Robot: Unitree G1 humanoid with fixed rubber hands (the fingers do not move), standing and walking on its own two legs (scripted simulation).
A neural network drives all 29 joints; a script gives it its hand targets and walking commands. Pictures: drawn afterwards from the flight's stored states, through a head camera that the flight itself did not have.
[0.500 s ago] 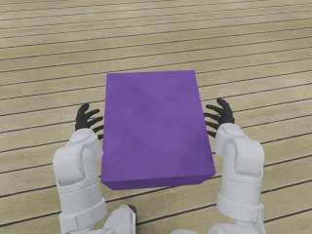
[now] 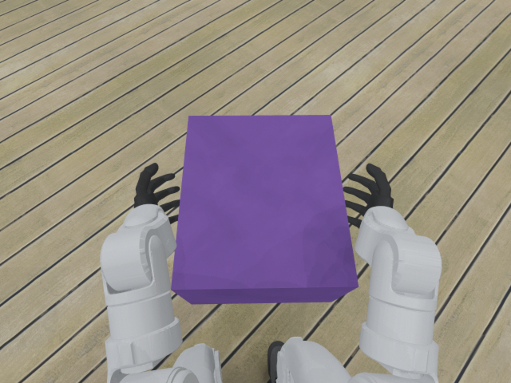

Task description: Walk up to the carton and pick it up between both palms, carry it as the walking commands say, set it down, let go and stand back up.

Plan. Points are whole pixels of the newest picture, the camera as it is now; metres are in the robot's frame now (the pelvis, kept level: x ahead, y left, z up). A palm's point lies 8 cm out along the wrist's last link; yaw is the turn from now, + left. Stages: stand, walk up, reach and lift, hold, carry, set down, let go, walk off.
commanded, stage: carry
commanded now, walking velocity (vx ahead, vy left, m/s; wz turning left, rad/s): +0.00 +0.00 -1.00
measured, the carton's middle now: (260, 210) +0.37 -0.02 -0.02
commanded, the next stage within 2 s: none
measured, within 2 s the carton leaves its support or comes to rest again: neither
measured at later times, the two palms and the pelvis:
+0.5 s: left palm (250, 185) +0.35 +0.00 +0.08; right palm (488, 269) +0.22 -0.28 +0.08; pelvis +0.02 -0.01 +0.00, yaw -21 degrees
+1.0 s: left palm (235, 222) +0.29 +0.02 +0.12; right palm out of the picture +0.17 -0.26 +0.12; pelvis -0.04 -0.02 +0.01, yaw -22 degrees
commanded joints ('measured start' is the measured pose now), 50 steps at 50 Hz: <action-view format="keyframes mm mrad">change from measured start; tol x16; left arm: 1 -452 -929 -759 -95 -427 37 -367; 50 -688 -1014 -680 250 -522 88 -458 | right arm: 1 -561 917 756 -47 437 16 492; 11 -415 925 728 26 351 -3 479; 23 -698 959 780 62 448 36 500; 50 -755 1011 661 268 419 54 499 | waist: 1 57 -131 -818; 6 43 -87 -874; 9 15 376 -828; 17 33 139 -687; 20 58 -303 -767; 32 48 95 -642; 50 41 -106 -535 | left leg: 1 -82 -4 -79 -174 57 3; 6 297 -39 -50 -481 224 38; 7 502 48 -106 -630 420 88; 9 784 450 -319 -557 1297 302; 11 803 409 -202 -477 1492 279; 17 354 240 82 -387 968 95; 20 -88 26 39 -121 -127 7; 30 301 19 -20 -607 366 88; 50 244 -22 37 -524 204 94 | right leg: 1 664 -352 404 -47 1090 -170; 6 394 -267 390 -29 857 -73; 9 -203 -16 54 340 -339 95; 16 121 -18 -85 -25 -100 73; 18 450 -136 44 -227 371 54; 19 672 -385 316 -144 1131 -52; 20 656 -458 359 -62 1360 -152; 32 227 -199 127 -168 25 19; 50 85 -245 228 -446 -290 64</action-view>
